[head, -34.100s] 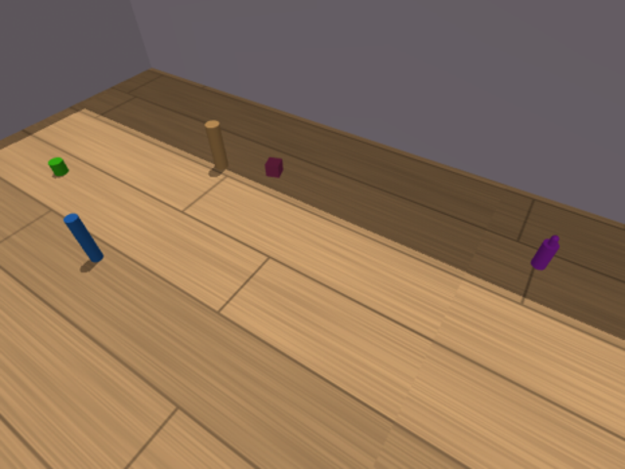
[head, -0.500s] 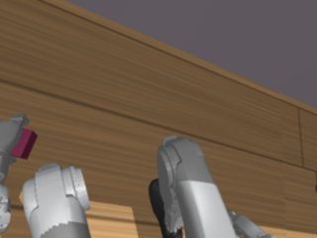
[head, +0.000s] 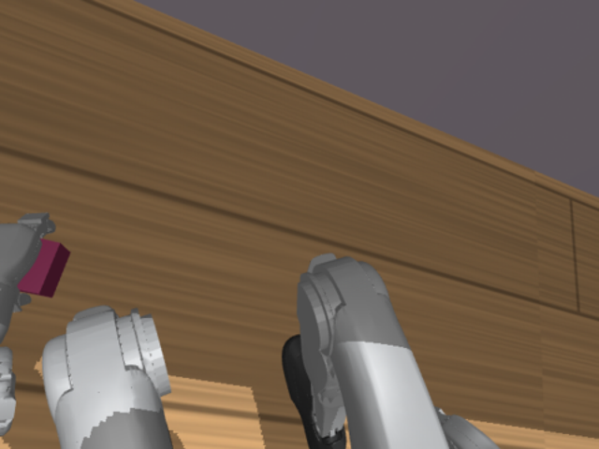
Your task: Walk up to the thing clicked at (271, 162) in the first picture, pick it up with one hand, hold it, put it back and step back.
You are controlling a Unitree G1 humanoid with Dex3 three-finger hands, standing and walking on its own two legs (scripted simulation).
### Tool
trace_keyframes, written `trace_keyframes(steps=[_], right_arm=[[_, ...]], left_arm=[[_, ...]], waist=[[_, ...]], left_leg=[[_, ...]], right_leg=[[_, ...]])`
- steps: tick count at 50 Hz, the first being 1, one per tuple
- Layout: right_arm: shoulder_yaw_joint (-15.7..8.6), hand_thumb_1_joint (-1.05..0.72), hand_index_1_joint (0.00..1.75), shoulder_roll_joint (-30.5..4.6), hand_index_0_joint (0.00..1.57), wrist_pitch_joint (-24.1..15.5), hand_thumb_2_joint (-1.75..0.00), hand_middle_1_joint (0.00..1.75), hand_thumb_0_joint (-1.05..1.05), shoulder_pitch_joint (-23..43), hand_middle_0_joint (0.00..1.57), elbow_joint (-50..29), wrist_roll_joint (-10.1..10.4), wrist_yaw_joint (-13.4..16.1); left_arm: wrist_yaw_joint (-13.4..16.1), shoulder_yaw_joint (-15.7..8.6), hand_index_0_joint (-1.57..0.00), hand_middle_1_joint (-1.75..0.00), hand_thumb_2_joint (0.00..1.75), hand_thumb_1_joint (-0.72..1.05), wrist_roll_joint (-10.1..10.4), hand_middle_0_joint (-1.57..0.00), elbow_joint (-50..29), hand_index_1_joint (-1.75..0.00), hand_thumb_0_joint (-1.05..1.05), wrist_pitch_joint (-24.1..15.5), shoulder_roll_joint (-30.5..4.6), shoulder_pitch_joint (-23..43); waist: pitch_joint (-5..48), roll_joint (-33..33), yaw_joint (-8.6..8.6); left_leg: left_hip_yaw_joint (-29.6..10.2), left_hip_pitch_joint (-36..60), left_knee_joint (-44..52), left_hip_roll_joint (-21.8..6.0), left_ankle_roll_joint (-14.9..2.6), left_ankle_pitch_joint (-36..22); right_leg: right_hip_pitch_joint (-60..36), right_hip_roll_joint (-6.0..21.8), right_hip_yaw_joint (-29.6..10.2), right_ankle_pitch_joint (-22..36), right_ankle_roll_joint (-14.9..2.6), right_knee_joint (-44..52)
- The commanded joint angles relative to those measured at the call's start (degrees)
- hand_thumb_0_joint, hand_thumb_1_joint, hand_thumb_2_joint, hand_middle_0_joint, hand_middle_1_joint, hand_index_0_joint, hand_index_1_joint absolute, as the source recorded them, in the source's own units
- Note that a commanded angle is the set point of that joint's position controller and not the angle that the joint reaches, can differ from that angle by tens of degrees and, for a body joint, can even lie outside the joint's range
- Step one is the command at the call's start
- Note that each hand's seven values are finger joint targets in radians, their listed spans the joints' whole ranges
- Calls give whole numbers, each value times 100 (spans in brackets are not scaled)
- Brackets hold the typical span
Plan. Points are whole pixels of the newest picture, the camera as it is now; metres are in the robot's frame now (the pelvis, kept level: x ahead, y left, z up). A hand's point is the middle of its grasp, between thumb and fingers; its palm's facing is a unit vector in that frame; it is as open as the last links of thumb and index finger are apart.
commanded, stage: close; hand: left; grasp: from above
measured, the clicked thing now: (28, 265) +0.40 +0.28 -0.26
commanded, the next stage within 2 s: none
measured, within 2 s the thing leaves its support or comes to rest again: neither
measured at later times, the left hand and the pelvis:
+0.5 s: hand (12, 275) +0.38 +0.29 -0.23, palm faces -0.48 -0.06 -0.88, open 10.7 cm; pelvis +0.00 +0.00 +0.00, yaw +0 degrees
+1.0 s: hand (13, 274) +0.38 +0.29 -0.23, palm faces -0.48 -0.05 -0.88, open 10.8 cm; pelvis +0.00 +0.00 +0.00, yaw +0 degrees
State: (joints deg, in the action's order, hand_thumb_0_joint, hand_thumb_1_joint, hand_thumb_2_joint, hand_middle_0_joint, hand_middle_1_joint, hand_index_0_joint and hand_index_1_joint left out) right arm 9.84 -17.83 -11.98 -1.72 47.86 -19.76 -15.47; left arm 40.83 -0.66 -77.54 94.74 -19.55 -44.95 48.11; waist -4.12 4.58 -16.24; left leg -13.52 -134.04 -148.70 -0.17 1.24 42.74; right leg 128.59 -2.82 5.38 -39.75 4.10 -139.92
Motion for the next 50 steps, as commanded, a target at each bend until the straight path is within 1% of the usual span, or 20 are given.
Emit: trace_keyframes(steps=[1, 8, 10, 11, 16, 17, 18, 19, 20, 28, 30, 31, 32, 33, 36, 39, 40, 41, 42, 50], right_arm=[[-473, -89, 30, -1790, 20, -38, -89, 30, 0, -863, 20, -10, 32, 36], [-494, -89, 30, -1792, 20, -46, -90, 30, 0, -865, 20, -73, 20, 26], [-520, -89, 30, -1797, 20, -61, -90, 30, 0, -889, 20, -48, 32, 31], [-518, -89, 30, -1774, 20, -51, -90, 30, 0, -869, 20, -14, 52, 36], [-558, -89, 30, -1822, 20, -79, -90, 30, 0, -885, 20, -29, 81, 26], [-488, -89, 30, -1716, 20, -111, -89, 30, 0, -757, 20, -200, 91, 10], [-558, -89, 30, -1822, 20, -94, -90, 30, 0, -892, 20, -37, 71, 16], [-476, -89, 30, -1721, 20, -98, -90, 30, 0, -745, 20, -155, 81, 24], [-542, -89, 30, -1817, 20, -67, -90, 30, 0, -855, 20, -4, 77, 42], [-448, -89, 30, -1721, 20, -52, -89, 30, 0, -779, 20, -133, 51, 44], [-502, -89, 30, -1805, 20, -46, -90, 30, 0, -821, 20, -65, 53, 50], [-503, -89, 30, -1781, 20, -39, -90, 30, 0, -792, 20, -18, 58, 73], [-512, -89, 30, -1799, 20, -35, -90, 30, 0, -809, 20, -70, 60, 80], [-529, -89, 30, -1801, 20, -44, -90, 30, 0, -784, 20, -65, 67, 78], [-530, -89, 30, -1791, 20, -70, -89, 30, 0, -852, 20, -70, 73, 66], [-504, -89, 30, -1811, 20, -64, -89, 30, 0, -899, 20, -86, 89, 63], [-506, -89, 30, -1800, 20, -41, -90, 30, 0, -843, 20, -42, 99, 79], [-507, -89, 30, -1780, 20, -45, -90, 30, 0, -790, 20, -84, 98, 77], [-509, -89, 30, -1804, 20, -74, -89, 30, 0, -822, 20, -78, 74, 68], [-507, -89, 30, -1819, 20, -54, -89, 30, 0, -880, 20, -94, 86, 74]], left_arm=[[285, -86, -57, -49, 60, 13, 68, -57, -564, -49, 0, -56, -937, 1443], [280, -116, -56, -48, 60, 12, 52, -57, -540, -49, 0, 7, -985, 1445], [284, -139, -56, -47, 58, 12, 135, -57, -634, -48, 0, 13, -968, 1560], [281, -72, -55, -46, 57, 10, 149, -56, -580, -47, 0, 37, -903, 1536], [182, -114, -56, -46, 59, 11, 120, -57, -602, -47, 0, 16, -924, 1540], [156, -79, -57, -47, 56, 13, 97, -57, -606, -47, 0, 8, -897, 1556], [155, -58, -56, -46, 57, 11, 137, -57, -574, -47, 0, 2, -833, 1498], [167, -67, -54, -47, 59, 10, 144, -55, -628, -48, 0, -6, -880, 1572], [185, -81, -54, -46, 56, 10, 122, -55, -532, -46, 0, -9, -948, 1496], [183, -44, -54, -47, 59, 9, 93, -55, -605, -48, 0, -63, -848, 1483], [209, 7, -54, -47, 56, 10, 107, -54, -538, -47, 0, -46, -853, 1509], [234, -47, -53, -46, 57, 9, 139, -54, -528, -46, 0, -32, -892, 1488], [216, -18, -54, -45, 56, 9, 66, -55, -471, -46, 0, -17, -944, 1479], [208, -17, -55, -45, 55, 10, 109, -55, -634, -45, 0, -43, -953, 1567], [208, -1, -53, -45, 57, 9, 86, -54, -637, -46, 0, -11, -846, 1486], [215, -37, -54, -45, 56, 9, 89, -54, -564, -45, 0, -16, -913, 1536], [246, -92, -53, -45, 58, 8, 86, -54, -604, -46, 0, -14, -982, 1554], [243, 12, -53, -46, 58, 8, 48, -54, -509, -46, 0, 14, -919, 1503], [245, -28, -54, -45, 57, 10, 130, -55, -567, -46, 0, 14, -891, 1538], [192, -45, -53, -45, 57, 8, 96, -54, -614, -46, 0, 6, -948, 1614]], waist=[[3555, -2117, -302], [3540, -2061, -312], [3484, -2045, -317], [3429, -2031, -302], [3514, -2203, -301], [3440, -2128, -291], [3423, -2140, -354], [3422, -2043, -290], [3356, -2075, -290], [3597, -2117, -316], [3396, -2087, -342], [3312, -2024, -295], [3267, -2083, -316], [3336, -2116, -284], [3547, -2083, -316], [3540, -2088, -351], [3578, -2097, -285], [3482, -2070, -310], [3388, -1991, -316], [3461, -2114, -339]], left_leg=[[666, 2647, 1542, -4, -218, -1271], [697, 2605, 1529, -10, -220, -1197], [686, 2516, 1586, -13, -218, -1077], [683, 2468, 1609, -10, -221, -971], [661, 2723, 1630, -8, -196, -1168], [671, 2644, 1558, -6, -208, -1161], [668, 2661, 1596, -6, -224, -1140], [654, 2555, 1592, -9, -225, -1093], [669, 2510, 1651, -2, -240, -968], [664, 2757, 1549, -16, -217, -1337], [679, 2585, 1556, -5, -239, -1126], [672, 2503, 1633, -9, -246, -978], [710, 2532, 1632, -8, -227, -917], [681, 2549, 1664, -20, -225, -858], [681, 2679, 1569, -15, -220, -1148], [671, 2706, 1564, -1, -221, -1269], [658, 2685, 1607, -17, -208, -1218], [670, 2592, 1544, -22, -213, -1150], [672, 2543, 1546, -11, -255, -1046], [647, 2589, 1633, -6, -234, -1067]], right_leg=[[-1737, -213, 795, 1395, -512, 1197], [-1749, -205, 773, 1332, -526, 1210], [-1728, -203, 769, 1174, -529, 1284], [-1687, -199, 750, 1064, -545, 1316], [-1621, -194, 847, 1251, -502, 1165], [-1599, -189, 824, 1254, -537, 1146], [-1618, -187, 842, 1213, -497, 1195], [-1640, -190, 821, 1166, -542, 1219], [-1595, -190, 803, 1040, -539, 1277], [-1736, -228, 831, 1435, -508, 1129], [-1648, -200, 804, 1237, -526, 1225], [-1577, -198, 803, 1063, -541, 1276], [-1543, -197, 770, 1001, -543, 1271], [-1523, -206, 782, 916, -548, 1267], [-1684, -206, 783, 1222, -524, 1209], [-1710, -196, 800, 1372, -510, 1176], [-1715, -223, 793, 1310, -524, 1204], [-1653, -220, 760, 1255, -549, 1185], [-1576, -191, 786, 1141, -542, 1216], [-1577, -191, 839, 1149, -521, 1225]])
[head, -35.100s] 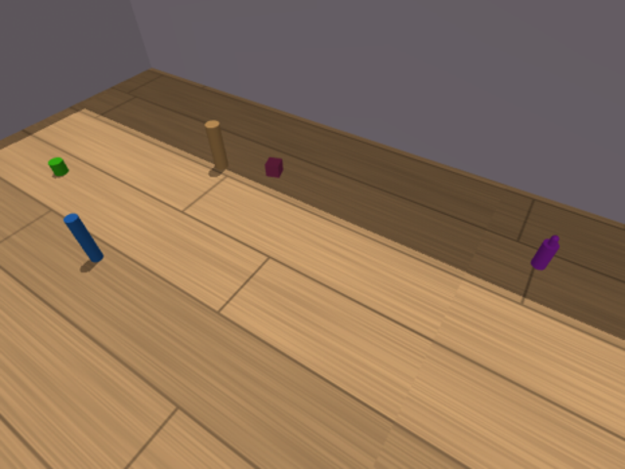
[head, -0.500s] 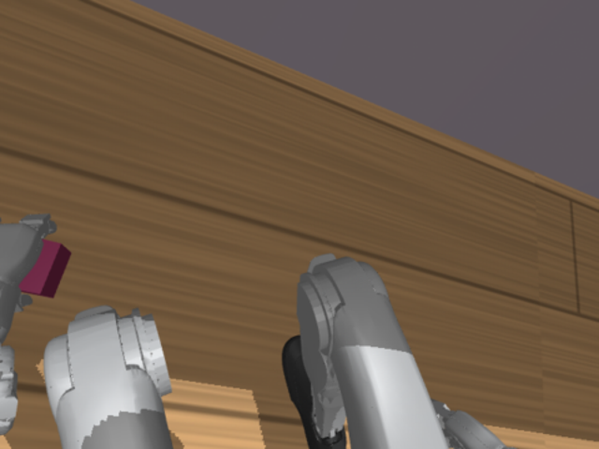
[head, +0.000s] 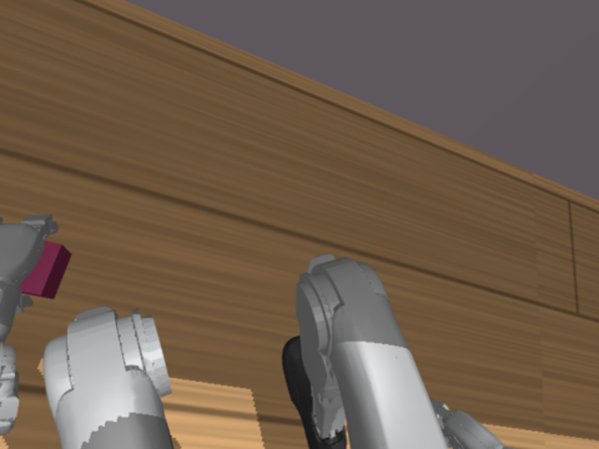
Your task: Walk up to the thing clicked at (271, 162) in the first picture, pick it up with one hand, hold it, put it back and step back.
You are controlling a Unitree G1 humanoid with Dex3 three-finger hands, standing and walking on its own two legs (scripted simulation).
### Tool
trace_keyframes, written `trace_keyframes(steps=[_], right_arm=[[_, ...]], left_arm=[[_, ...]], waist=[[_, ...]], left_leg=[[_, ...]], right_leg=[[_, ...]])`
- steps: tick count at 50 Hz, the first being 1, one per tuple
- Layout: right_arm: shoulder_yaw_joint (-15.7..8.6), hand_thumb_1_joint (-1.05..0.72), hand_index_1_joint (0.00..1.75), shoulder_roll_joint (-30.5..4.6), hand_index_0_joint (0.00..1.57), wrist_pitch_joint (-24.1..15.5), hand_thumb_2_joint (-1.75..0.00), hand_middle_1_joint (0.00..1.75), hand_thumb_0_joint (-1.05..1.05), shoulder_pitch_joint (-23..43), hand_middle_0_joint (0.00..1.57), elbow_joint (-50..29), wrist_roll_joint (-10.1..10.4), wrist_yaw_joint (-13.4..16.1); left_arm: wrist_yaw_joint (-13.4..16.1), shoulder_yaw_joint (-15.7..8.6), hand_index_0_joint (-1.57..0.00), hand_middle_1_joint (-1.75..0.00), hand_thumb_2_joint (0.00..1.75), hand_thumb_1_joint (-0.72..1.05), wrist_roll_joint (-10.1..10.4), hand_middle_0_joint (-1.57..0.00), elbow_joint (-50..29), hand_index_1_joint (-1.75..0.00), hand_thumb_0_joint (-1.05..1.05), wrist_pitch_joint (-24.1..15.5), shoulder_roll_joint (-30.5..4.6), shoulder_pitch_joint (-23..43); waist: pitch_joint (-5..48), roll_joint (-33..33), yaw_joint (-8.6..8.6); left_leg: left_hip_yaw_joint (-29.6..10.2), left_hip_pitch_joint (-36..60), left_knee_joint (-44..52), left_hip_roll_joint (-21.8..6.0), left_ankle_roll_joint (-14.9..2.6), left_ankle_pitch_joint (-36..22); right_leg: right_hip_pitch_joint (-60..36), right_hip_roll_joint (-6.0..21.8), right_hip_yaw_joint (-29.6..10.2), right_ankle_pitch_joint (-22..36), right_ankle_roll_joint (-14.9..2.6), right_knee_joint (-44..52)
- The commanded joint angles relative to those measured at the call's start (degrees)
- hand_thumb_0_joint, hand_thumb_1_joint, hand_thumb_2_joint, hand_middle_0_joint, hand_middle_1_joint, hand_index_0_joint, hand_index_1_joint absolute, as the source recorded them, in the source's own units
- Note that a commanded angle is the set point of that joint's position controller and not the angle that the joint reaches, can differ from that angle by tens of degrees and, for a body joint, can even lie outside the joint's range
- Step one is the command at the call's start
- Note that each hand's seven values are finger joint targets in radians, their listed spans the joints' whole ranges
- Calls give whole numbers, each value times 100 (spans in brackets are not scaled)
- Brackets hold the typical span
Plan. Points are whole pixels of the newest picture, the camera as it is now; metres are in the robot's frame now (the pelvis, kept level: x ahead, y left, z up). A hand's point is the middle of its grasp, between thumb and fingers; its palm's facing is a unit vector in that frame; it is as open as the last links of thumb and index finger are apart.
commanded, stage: close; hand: left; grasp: from above
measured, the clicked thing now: (29, 266) +0.40 +0.28 -0.26
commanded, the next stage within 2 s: none
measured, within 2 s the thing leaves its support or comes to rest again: neither
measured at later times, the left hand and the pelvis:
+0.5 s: hand (14, 274) +0.38 +0.29 -0.23, palm faces -0.48 -0.05 -0.88, open 11.1 cm; pelvis +0.00 +0.00 +0.00, yaw +0 degrees
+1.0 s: hand (14, 273) +0.39 +0.29 -0.23, palm faces -0.48 -0.05 -0.88, open 11.3 cm; pelvis +0.00 +0.00 +0.00, yaw +0 degrees
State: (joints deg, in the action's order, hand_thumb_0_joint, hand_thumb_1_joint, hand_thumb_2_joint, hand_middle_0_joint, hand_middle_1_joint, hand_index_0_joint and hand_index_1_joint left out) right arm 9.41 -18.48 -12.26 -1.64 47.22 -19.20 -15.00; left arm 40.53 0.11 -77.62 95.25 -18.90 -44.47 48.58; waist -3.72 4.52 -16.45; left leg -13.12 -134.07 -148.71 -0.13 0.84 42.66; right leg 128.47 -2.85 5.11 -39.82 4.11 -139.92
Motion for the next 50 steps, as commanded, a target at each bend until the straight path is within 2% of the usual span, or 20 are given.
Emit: trace_keyframes(steps=[1, 8, 9, 13, 14, 15, 16, 19, 26, 27, 28, 32, 38, 40, 42, 43, 44, 47, 48, 50], right_arm=[[-469, -89, 30, -1733, 20, -25, -89, 30, 0, -889, 20, -66, 38, 35], [-472, -89, 30, -1745, 20, -13, -89, 30, 0, -906, 20, -57, 23, 44], [-467, -89, 30, -1753, 20, 2, -89, 30, 0, -906, 20, -28, 43, 56], [-446, -89, 30, -1729, 20, -47, -89, 30, 0, -867, 20, -73, 0, 6], [-462, -89, 30, -1766, 20, -24, -89, 30, 0, -856, 20, -16, 15, 31], [-469, -89, 30, -1772, 20, -11, -90, 30, 0, -862, 20, -49, 43, 50], [-463, -89, 30, -1766, 20, -31, -89, 30, 0, -884, 20, -56, 26, 25], [-451, -89, 30, -1757, 20, -30, -89, 30, 0, -932, 20, -34, 5, 18], [-434, -89, 30, -1718, 20, -19, -90, 30, 0, -882, 20, -110, 21, 41], [-444, -89, 30, -1760, 20, 3, -90, 30, 0, -941, 20, -29, 8, 53], [-454, -89, 30, -1739, 20, -22, -89, 30, 0, -932, 20, -64, 9, 39], [-472, -89, 30, -1754, 20, -8, -89, 30, 0, -947, 20, -58, 60, 59], [-432, -89, 30, -1698, 20, 27, -90, 30, 0, -917, 20, -86, 23, 77], [-469, -89, 30, -1731, 20, 40, -90, 30, 0, -913, 20, -34, 29, 87], [-446, -89, 30, -1726, 20, 48, -90, 30, 0, -926, 20, -91, 3, 93], [-463, -89, 30, -1765, 20, 53, -90, 30, 0, -974, 20, -53, 10, 97], [-480, -89, 30, -1742, 20, 49, -90, 30, 0, -909, 20, -32, 21, 105], [-453, -89, 30, -1696, 20, 15, -89, 30, 0, -902, 20, -97, 19, 73], [-481, -89, 30, -1742, 20, 50, -89, 30, 0, -947, 20, -17, 21, 93], [-487, -89, 30, -1745, 20, 22, -90, 30, 0, -918, 20, -42, 15, 82]], left_arm=[[208, -89, -52, -44, 57, 7, 91, -54, -560, -45, 0, -57, -935, 1531], [235, -103, -52, -46, 58, 7, 85, -53, -595, -47, 0, -78, -942, 1508], [254, -144, -52, -45, 59, 7, 62, -54, -623, -46, 0, -83, -1035, 1549], [220, -32, -51, -48, 59, 7, 90, -52, -550, -48, 0, -82, -820, 1524], [248, -77, -50, -46, 61, 5, 115, -51, -635, -48, 0, -102, -934, 1581], [244, -72, -50, -47, 60, 4, 42, -51, -533, -48, 0, -89, -984, 1521], [239, -79, -51, -47, 58, 6, 65, -52, -526, -48, 0, -98, -985, 1602], [247, -89, -51, -47, 60, 6, 87, -52, -580, -48, 0, -96, -949, 1463], [248, -75, -50, -47, 59, 5, 133, -51, -514, -48, 0, -75, -972, 1477], [279, -173, -50, -47, 59, 5, 118, -51, -572, -48, 0, -71, -1064, 1499], [238, -72, -51, -47, 58, 7, 100, -52, -544, -47, 0, -52, -974, 1512], [190, -121, -51, -47, 58, 6, 123, -52, -687, -47, 0, -66, -1019, 1589], [191, -160, -49, -48, 60, 4, 94, -50, -571, -49, 0, -107, -1045, 1490], [215, -115, -50, -48, 59, 5, 134, -51, -614, -48, 0, -119, -985, 1549], [206, -118, -50, -47, 59, 5, 91, -51, -529, -48, 0, -93, -1003, 1445], [215, -157, -49, -47, 60, 3, 83, -50, -725, -48, 0, -123, -1086, 1614], [219, -149, -49, -48, 60, 4, 60, -50, -564, -49, 0, -106, -1061, 1487], [198, -43, -48, -49, 61, 3, 61, -49, -623, -50, 0, -106, -889, 1504], [222, -133, -49, -47, 62, 3, 84, -50, -670, -49, 0, -104, -1010, 1532], [213, -117, -50, -48, 60, 4, 68, -51, -579, -48, 0, -101, -1014, 1531]], waist=[[3376, -2054, -341], [3415, -2002, -331], [3477, -2076, -305], [3297, -2102, -383], [3373, -2112, -361], [3366, -2120, -352], [3230, -2130, -351], [3438, -2049, -347], [3323, -1949, -338], [3357, -1953, -307], [3291, -2044, -327], [3464, -2037, -329], [3468, -1993, -310], [3316, -1906, -318], [3328, -1969, -327], [3424, -2064, -334], [3406, -2054, -280], [3348, -1964, -330], [3460, -2036, -309], [3340, -2076, -306]], left_leg=[[620, 2569, 1616, -8, -192, -1022], [629, 2603, 1601, -4, -189, -1031], [621, 2633, 1613, -7, -178, -1120], [608, 2673, 1590, -9, -208, -1126], [592, 2659, 1665, -5, -197, -1056], [621, 2658, 1639, -8, -175, -1079], [632, 2552, 1607, -3, -200, -964], [625, 2654, 1619, -4, -192, -1130], [643, 2464, 1613, -22, -179, -970], [625, 2475, 1641, -11, -190, -970], [650, 2520, 1616, -7, -193, -916], [625, 2575, 1598, -1, -187, -1077], [640, 2546, 1586, -14, -175, -1148], [639, 2402, 1570, -8, -204, -970], [670, 2519, 1617, -5, -185, -918], [635, 2590, 1623, -1, -188, -1010], [637, 2566, 1622, -10, -178, -1025], [631, 2537, 1575, -6, -192, -1099], [621, 2593, 1649, -3, -177, -1087], [630, 2578, 1641, -6, -193, -1003]], right_leg=[[-1588, -195, 838, 1143, -526, 1214], [-1598, -209, 815, 1142, -519, 1243], [-1609, -209, 836, 1238, -514, 1234], [-1443, -178, 913, 1232, -493, 1161], [-1530, -202, 882, 1156, -510, 1238], [-1554, -213, 839, 1211, -526, 1236], [-1480, -167, 841, 1086, -520, 1229], [-1640, -203, 844, 1229, -503, 1246], [-1681, -210, 759, 1091, -550, 1318], [-1614, -200, 813, 1083, -539, 1318], [-1542, -181, 793, 1019, -550, 1262], [-1615, -192, 820, 1205, -534, 1252], [-1723, -219, 793, 1275, -537, 1261], [-1596, -191, 794, 1074, -547, 1312], [-1628, -198, 753, 1032, -539, 1311], [-1580, -196, 826, 1102, -510, 1274], [-1572, -208, 806, 1120, -550, 1259], [-1540, -183, 839, 1215, -543, 1212], [-1641, -219, 820, 1191, -529, 1269], [-1531, -181, 830, 1089, -539, 1248]])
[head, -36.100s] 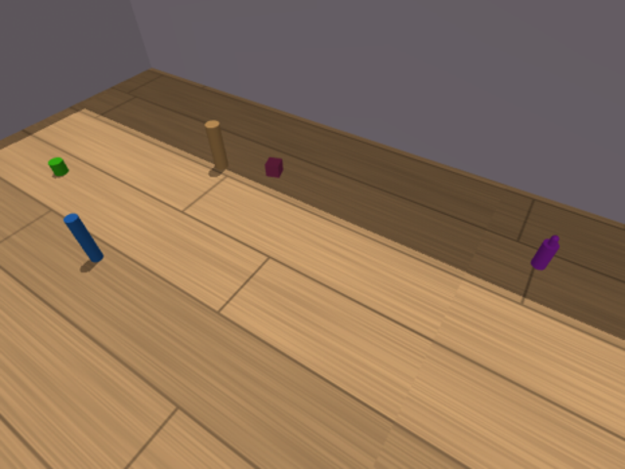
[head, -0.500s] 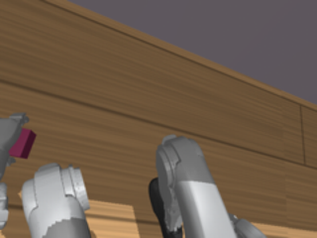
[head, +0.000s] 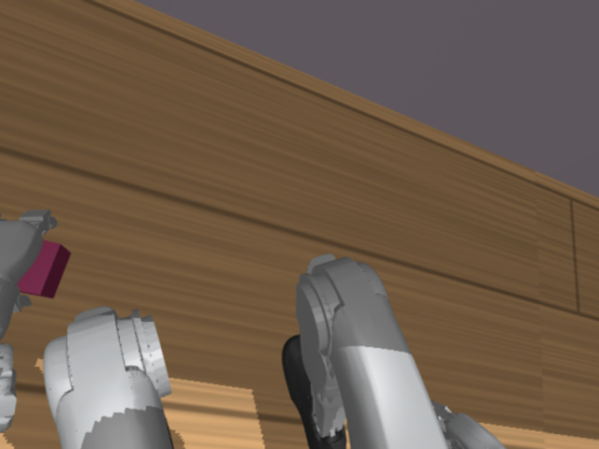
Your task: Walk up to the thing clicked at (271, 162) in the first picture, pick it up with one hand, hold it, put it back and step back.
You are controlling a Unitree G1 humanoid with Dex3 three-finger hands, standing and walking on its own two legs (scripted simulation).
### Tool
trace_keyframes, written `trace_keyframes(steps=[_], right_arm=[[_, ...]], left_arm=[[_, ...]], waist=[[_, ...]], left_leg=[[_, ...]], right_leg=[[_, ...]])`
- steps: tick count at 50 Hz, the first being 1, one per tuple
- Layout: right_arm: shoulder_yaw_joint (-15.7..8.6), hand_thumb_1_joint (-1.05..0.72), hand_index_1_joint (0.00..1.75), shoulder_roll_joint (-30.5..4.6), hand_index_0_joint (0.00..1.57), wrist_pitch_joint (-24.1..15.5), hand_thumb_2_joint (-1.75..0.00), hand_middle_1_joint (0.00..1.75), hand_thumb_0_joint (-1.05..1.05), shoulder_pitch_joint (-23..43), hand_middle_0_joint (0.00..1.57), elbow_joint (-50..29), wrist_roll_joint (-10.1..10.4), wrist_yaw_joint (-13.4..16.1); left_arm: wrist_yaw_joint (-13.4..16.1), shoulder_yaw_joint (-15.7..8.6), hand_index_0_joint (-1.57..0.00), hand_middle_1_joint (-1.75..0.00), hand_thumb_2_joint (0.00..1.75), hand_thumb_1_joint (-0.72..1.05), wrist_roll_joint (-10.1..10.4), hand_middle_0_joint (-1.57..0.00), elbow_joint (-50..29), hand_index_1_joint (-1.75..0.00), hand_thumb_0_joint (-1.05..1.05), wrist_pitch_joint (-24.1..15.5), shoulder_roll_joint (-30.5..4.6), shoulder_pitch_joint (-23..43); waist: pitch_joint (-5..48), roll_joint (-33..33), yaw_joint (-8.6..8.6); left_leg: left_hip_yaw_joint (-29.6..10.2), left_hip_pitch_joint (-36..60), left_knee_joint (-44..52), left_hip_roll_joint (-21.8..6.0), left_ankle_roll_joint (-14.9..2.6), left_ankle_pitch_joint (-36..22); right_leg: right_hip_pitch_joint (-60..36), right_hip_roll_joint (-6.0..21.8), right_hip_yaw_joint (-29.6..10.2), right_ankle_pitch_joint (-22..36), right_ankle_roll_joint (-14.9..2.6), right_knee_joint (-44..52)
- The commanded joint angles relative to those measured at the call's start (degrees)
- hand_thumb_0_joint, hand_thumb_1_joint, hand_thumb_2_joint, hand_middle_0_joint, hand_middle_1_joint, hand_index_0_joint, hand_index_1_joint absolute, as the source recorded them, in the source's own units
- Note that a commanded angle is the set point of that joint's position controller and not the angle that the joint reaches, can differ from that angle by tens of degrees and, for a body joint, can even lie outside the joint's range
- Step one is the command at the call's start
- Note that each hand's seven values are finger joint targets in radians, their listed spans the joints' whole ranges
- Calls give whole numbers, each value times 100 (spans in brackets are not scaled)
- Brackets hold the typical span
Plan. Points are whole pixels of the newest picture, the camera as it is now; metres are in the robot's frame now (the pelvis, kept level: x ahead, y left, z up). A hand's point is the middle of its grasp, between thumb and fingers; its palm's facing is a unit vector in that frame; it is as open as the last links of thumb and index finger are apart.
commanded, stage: close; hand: left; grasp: from above
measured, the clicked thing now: (28, 266) +0.40 +0.28 -0.26
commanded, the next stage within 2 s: none
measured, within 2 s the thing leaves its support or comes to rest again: neither
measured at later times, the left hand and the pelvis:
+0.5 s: hand (13, 271) +0.39 +0.29 -0.23, palm faces -0.48 -0.05 -0.87, open 11.6 cm; pelvis +0.00 +0.00 +0.00, yaw +0 degrees
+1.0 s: hand (13, 269) +0.39 +0.29 -0.23, palm faces -0.48 -0.05 -0.87, open 11.8 cm; pelvis +0.00 +0.00 +0.00, yaw +0 degrees
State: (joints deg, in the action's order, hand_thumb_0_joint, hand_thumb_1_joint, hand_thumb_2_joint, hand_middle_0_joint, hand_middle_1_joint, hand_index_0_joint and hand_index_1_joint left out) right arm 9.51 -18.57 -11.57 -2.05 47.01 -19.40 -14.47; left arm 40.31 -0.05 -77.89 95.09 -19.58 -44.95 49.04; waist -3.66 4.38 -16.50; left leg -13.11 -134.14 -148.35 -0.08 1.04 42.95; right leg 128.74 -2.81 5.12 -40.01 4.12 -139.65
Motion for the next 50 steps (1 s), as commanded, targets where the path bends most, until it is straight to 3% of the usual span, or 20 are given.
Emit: trace_keyframes(steps=[1, 6, 10, 15, 21, 31, 50], right_arm=[[-505, -89, 30, -1751, 20, -41, -90, 30, 0, -860, 20, -7, 43, 33], [-492, -89, 30, -1727, 20, -31, -89, 30, 0, -892, 20, -2, 39, 19], [-481, -89, 30, -1717, 20, -59, -89, 30, 0, -937, 20, -22, 38, 2], [-479, -89, 30, -1693, 20, -7, -89, 30, 0, -907, 20, -43, 63, 46], [-478, -89, 30, -1723, 20, -16, -89, 30, 0, -973, 20, -54, 21, 28], [-465, -89, 30, -1709, 20, 10, -90, 30, 0, -932, 20, -56, 41, 94], [-461, -89, 30, -1743, 20, 5, -89, 30, 0, -946, 20, -72, 29, 83]], left_arm=[[252, -120, -49, -48, 61, 4, 119, -50, -643, -49, 0, -41, -954, 1509], [252, -109, -48, -48, 62, 3, 100, -50, -625, -49, 0, -16, -902, 1467], [207, -30, -48, -49, 61, 3, 94, -49, -559, -50, 0, -22, -855, 1511], [224, -148, -47, -49, 62, 2, 126, -48, -519, -50, 0, -5, -976, 1483], [162, -115, -46, -51, 63, 2, 93, -47, -518, -51, 0, -38, -893, 1453], [179, -80, -45, -51, 64, -1, 132, -46, -553, -52, 0, -61, -961, 1497], [157, -71, -44, -52, 64, -2, 87, -45, -572, -52, 0, -51, -955, 1479]], waist=[[3296, -2005, -288], [3498, -1979, -304], [3344, -1986, -364], [3413, -1944, -265], [3412, -2002, -361], [3349, -1949, -337], [3336, -1877, -317]], left_leg=[[603, 2515, 1605, -8, -212, -1002], [626, 2640, 1557, 1, -204, -1164], [647, 2579, 1502, -3, -232, -1158], [672, 2522, 1578, 4, -199, -1042], [648, 2618, 1493, 10, -223, -1256], [656, 2476, 1578, -3, -205, -980], [661, 2443, 1502, 16, -230, -1072]], right_leg=[[-1500, -187, 859, 1074, -539, 1243], [-1659, -206, 811, 1284, -529, 1216], [-1563, -171, 826, 1258, -517, 1190], [-1683, -202, 741, 1161, -550, 1272], [-1609, -179, 849, 1363, -506, 1166], [-1704, -195, 744, 1072, -559, 1316], [-1602, -180, 773, 1167, -568, 1277]])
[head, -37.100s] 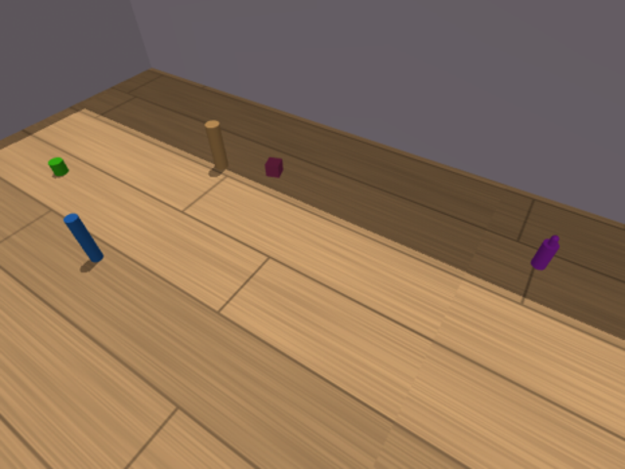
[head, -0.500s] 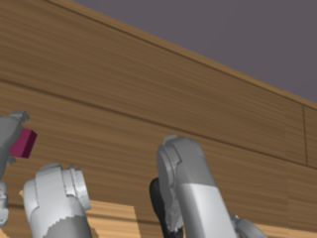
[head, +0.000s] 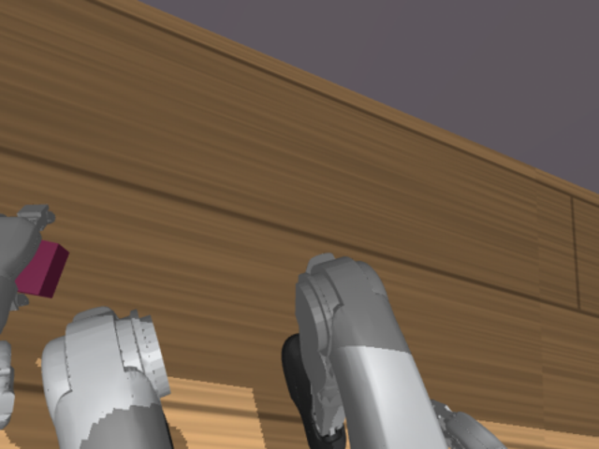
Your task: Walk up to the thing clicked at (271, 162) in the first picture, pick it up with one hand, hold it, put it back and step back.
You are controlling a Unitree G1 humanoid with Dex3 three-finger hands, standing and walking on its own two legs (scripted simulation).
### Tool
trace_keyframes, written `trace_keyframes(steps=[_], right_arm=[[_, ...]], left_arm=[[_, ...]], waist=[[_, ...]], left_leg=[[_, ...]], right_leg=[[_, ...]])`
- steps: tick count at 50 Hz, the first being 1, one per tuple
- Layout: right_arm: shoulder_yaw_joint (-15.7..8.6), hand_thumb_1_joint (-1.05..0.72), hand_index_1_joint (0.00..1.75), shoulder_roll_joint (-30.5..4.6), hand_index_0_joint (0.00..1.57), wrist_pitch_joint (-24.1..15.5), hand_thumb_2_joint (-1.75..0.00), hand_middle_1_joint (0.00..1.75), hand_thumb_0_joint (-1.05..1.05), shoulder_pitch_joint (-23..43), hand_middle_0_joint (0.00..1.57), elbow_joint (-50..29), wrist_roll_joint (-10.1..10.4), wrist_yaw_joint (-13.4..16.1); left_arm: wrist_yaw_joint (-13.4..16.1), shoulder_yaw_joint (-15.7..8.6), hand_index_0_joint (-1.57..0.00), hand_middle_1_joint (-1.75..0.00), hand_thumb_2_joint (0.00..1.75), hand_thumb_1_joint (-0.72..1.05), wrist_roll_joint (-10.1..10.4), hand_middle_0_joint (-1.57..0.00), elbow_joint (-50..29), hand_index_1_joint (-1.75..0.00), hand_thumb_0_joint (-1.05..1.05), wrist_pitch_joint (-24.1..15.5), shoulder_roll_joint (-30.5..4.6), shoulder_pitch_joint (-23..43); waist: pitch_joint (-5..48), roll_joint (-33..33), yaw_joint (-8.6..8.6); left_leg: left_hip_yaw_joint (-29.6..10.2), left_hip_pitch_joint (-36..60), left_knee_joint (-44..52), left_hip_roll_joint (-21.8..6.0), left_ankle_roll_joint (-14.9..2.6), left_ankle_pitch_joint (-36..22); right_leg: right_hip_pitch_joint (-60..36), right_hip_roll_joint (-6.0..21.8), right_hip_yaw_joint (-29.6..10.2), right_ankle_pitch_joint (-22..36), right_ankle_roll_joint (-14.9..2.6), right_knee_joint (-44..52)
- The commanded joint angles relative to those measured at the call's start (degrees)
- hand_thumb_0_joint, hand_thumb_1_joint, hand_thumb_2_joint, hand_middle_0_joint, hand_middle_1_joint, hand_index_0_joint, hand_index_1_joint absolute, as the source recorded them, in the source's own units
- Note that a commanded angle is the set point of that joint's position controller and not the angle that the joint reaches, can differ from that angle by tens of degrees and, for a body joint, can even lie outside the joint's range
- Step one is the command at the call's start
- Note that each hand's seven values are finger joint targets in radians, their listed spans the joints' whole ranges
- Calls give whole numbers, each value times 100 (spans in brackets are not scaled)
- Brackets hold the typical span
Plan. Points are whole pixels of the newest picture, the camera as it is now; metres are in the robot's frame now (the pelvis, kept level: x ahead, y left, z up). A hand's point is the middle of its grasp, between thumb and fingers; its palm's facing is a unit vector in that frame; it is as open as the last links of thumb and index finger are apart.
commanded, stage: close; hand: left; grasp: from above
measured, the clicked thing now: (26, 266) +0.40 +0.28 -0.26
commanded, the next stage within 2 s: none
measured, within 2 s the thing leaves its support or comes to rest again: neither
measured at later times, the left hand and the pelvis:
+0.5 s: hand (10, 267) +0.39 +0.29 -0.23, palm faces -0.48 -0.05 -0.87, open 12.1 cm; pelvis +0.00 +0.00 +0.00, yaw +0 degrees
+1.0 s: hand (11, 266) +0.39 +0.29 -0.23, palm faces -0.48 -0.05 -0.87, open 12.3 cm; pelvis +0.00 +0.00 +0.00, yaw +0 degrees
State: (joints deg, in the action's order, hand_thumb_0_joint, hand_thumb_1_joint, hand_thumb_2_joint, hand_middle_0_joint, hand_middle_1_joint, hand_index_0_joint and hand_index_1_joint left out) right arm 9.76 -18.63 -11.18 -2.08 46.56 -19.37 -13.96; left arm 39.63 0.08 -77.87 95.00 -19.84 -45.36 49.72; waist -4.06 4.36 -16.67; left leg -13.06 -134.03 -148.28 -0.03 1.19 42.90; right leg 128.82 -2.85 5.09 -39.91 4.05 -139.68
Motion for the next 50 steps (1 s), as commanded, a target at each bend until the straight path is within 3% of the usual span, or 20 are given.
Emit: trace_keyframes(steps=[1, 5, 8, 11, 14, 17, 21, 24, 27, 31, 38, 42, 50], right_arm=[[-486, -89, 30, -1702, 20, -39, -89, 30, 0, -948, 20, -18, 36, 25], [-478, -89, 30, -1723, 20, -11, -89, 30, 0, -952, 20, -50, 76, 41], [-490, -89, 30, -1743, 20, 9, -89, 30, 0, -885, 20, -23, 42, 53], [-486, -89, 30, -1702, 20, 28, -89, 30, 0, -912, 20, -38, 43, 71], [-502, -89, 30, -1709, 20, 23, -89, 30, 0, -920, 20, -26, 56, 78], [-457, -89, 30, -1715, 20, 36, -89, 30, 0, -974, 20, -33, 53, 59], [-454, -89, 30, -1745, 20, 31, -89, 30, 0, -901, 20, -74, 4, 55], [-460, -89, 30, -1726, 20, 29, -89, 30, 0, -899, 20, -73, 41, 70], [-446, -89, 30, -1714, 20, 24, -89, 30, 0, -893, 20, -92, 22, 61], [-463, -89, 30, -1740, 20, 34, -89, 30, 0, -925, 20, -51, 32, 76], [-383, -89, 30, -1662, 20, -35, -89, 30, 0, -856, 20, -150, 24, 24], [-458, -89, 30, -1747, 20, -6, -89, 30, 0, -911, 20, -104, 39, 88], [-427, -89, 30, -1733, 20, 43, -89, 30, 0, -992, 20, -95, 31, 100]], left_arm=[[210, -94, -43, -51, 66, -3, 107, -44, -561, -52, 0, -6, -905, 1369], [206, -157, -43, -50, 66, -4, 79, -44, -517, -52, 0, -16, -977, 1387], [238, -154, -42, -51, 68, -5, 106, -44, -512, -52, 0, -30, -950, 1363], [208, -117, -41, -51, 68, -5, 92, -43, -572, -53, 0, -28, -962, 1495], [204, -65, -41, -51, 68, -6, 97, -43, -595, -53, 0, -9, -856, 1417], [203, -140, -41, -52, 68, -6, 34, -43, -473, -53, 0, -46, -979, 1385], [196, -64, -40, -54, 67, -6, 42, -41, -430, -55, 0, -56, -898, 1336], [205, -122, -41, -53, 67, -6, 41, -42, -452, -54, 0, -58, -997, 1429], [187, 5, -40, -53, 69, -7, 55, -42, -482, -55, 0, -50, -846, 1357], [215, -182, -40, -53, 67, -6, 89, -42, -533, -54, 0, -52, -1047, 1405], [147, -32, -39, -53, 70, -8, 85, -41, -497, -55, 0, -56, -832, 1323], [154, -73, -39, -54, 69, -8, 126, -40, -549, -55, 0, -28, -989, 1392], [113, -158, -38, -54, 69, -8, 93, -40, -482, -55, 0, -50, -1021, 1330]], waist=[[3406, -1914, -309], [3517, -1952, -312], [3296, -1904, -261], [3419, -1964, -275], [3457, -1884, -310], [3536, -2015, -315], [3229, -1980, -325], [3281, -2047, -299], [3344, -1893, -342], [3364, -1956, -275], [3479, -1951, -333], [3235, -1854, -298], [3429, -1914, -300]], left_leg=[[665, 2514, 1524, 11, -246, -1075], [629, 2593, 1526, 6, -217, -1251], [631, 2425, 1548, 13, -231, -1076], [650, 2458, 1572, 9, -227, -966], [634, 2471, 1539, 8, -227, -1101], [615, 2653, 1545, 7, -211, -1326], [648, 2497, 1520, 22, -240, -1078], [638, 2487, 1585, 18, -223, -976], [630, 2487, 1529, 8, -234, -1024], [630, 2462, 1574, 28, -230, -1034], [635, 2647, 1469, 12, -223, -1338], [664, 2369, 1545, 3, -234, -859], [606, 2516, 1540, 12, -227, -1185]], right_leg=[[-1636, -179, 773, 1175, -538, 1254], [-1723, -205, 792, 1383, -530, 1209], [-1550, -196, 833, 1123, -561, 1277], [-1608, -193, 766, 1060, -562, 1275], [-1650, -203, 789, 1185, -553, 1285], [-1690, -204, 840, 1447, -515, 1155], [-1495, -174, 854, 1153, -535, 1227], [-1522, -177, 825, 1067, -549, 1246], [-1598, -192, 792, 1146, -556, 1256], [-1586, -182, 820, 1132, -535, 1288], [-1714, -194, 828, 1447, -541, 1172], [-1625, -191, 737, 948, -578, 1373], [-1668, -208, 843, 1271, -538, 1241]])
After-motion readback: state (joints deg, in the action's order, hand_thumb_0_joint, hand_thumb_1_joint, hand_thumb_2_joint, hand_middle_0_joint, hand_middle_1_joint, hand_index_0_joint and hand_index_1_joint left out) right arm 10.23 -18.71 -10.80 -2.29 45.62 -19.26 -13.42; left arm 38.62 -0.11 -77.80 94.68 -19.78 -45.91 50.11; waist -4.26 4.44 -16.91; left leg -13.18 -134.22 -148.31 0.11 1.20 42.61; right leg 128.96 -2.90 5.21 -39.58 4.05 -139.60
